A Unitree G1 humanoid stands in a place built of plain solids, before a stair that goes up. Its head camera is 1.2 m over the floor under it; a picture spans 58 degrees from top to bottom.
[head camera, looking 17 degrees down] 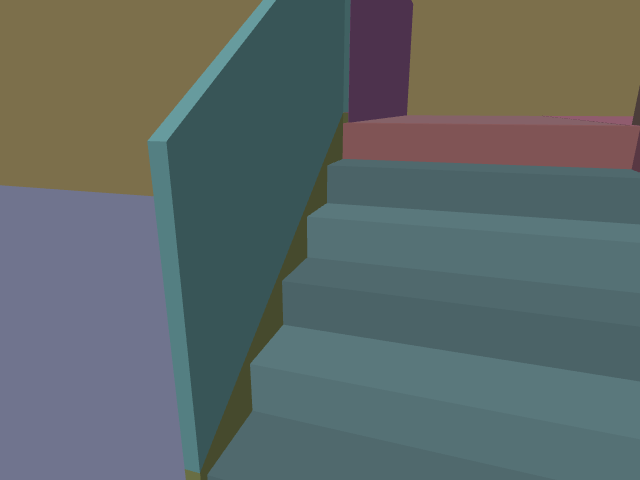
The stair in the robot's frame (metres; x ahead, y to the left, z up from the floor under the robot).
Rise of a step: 0.19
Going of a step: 0.29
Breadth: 1.35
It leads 18 degrees to the right of straight ahead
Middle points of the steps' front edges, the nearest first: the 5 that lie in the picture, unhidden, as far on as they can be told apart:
1.06 -0.41 0.37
1.34 -0.50 0.56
1.62 -0.59 0.75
1.89 -0.67 0.93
2.17 -0.76 1.12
